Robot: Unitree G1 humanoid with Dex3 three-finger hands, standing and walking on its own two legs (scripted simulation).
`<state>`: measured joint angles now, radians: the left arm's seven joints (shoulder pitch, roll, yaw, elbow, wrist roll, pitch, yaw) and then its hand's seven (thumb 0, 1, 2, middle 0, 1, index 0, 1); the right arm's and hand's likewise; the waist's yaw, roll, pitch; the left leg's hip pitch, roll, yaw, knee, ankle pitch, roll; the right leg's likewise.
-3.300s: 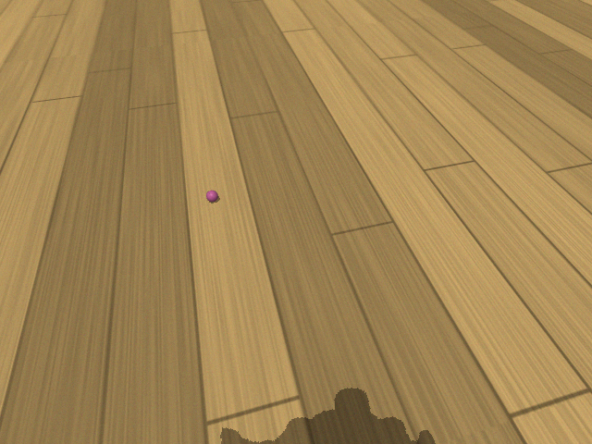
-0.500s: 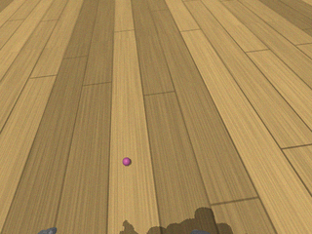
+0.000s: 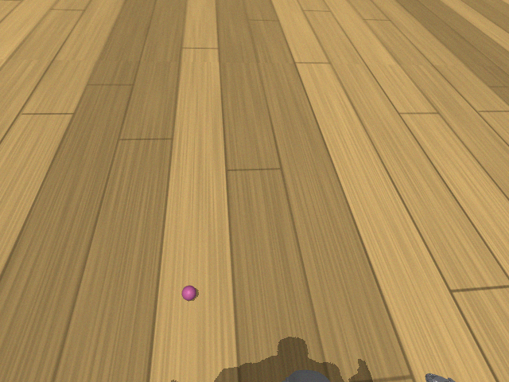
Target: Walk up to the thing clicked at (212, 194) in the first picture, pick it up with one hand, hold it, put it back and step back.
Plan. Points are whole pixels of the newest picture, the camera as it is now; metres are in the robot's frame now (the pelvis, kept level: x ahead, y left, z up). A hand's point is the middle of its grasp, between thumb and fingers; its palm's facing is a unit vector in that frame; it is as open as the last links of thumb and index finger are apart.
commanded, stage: walk up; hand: left
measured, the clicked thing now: (189, 292) +0.54 +0.22 -0.74
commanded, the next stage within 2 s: stand in 1.90 s
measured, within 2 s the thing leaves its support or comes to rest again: neither
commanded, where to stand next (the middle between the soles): +0.16 -0.01 m, yaw +0 degrees
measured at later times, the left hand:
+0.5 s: hand (106, 375) +0.16 +0.25 -0.14, palm faces -0.03 -0.91 -0.41, open 7.4 cm
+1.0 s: hand (115, 349) +0.20 +0.25 -0.14, palm faces -0.01 -0.94 -0.35, open 7.4 cm
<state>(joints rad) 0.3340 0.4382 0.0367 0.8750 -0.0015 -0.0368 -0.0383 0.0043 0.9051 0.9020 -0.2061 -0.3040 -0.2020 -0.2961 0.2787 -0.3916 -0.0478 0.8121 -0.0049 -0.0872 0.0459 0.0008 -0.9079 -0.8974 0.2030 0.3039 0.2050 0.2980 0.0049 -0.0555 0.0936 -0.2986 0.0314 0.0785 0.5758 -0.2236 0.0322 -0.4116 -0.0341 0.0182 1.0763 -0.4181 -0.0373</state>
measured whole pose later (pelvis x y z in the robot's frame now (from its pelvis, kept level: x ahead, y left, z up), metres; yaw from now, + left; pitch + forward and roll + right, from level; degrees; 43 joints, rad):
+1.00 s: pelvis +0.12 -0.01 +0.01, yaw +0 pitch -3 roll +0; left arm 0.09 0.36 -0.01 1.14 -0.01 -0.02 -0.01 0.00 0.90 0.90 -0.21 -0.30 -0.20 -0.30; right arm 0.05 -0.36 -0.01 1.11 0.00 -0.01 0.01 0.00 -0.91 -0.90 0.20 0.30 0.20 0.30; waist 0.01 0.01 0.07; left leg -0.15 0.03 0.04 0.43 -0.24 -0.01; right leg -0.18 -0.04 0.00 0.43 -0.20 0.03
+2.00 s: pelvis +0.14 -0.02 +0.02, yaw -1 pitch -3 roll +0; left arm 0.07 0.35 0.01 1.15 0.00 -0.01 -0.01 0.00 0.90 0.90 -0.21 -0.30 -0.20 -0.30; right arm 0.09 -0.35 -0.01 1.15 -0.01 -0.01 0.01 0.00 -0.91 -0.90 0.20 0.30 0.20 0.30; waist -0.01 0.00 0.06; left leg -0.08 0.03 0.05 0.32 -0.19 -0.02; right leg -0.13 -0.04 0.00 0.34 -0.17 0.03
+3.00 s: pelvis +0.14 -0.03 +0.02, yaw +0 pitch -2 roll +0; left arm 0.10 0.35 -0.01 1.13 0.00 -0.01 -0.01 0.00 0.90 0.90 -0.21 -0.30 -0.20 -0.30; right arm 0.11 -0.35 -0.01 1.14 -0.01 -0.01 0.01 0.00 -0.91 -0.90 0.20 0.30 0.20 0.30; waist -0.01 0.01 0.05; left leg -0.08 0.05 0.03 0.30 -0.18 -0.04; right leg -0.13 -0.02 -0.01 0.33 -0.17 0.01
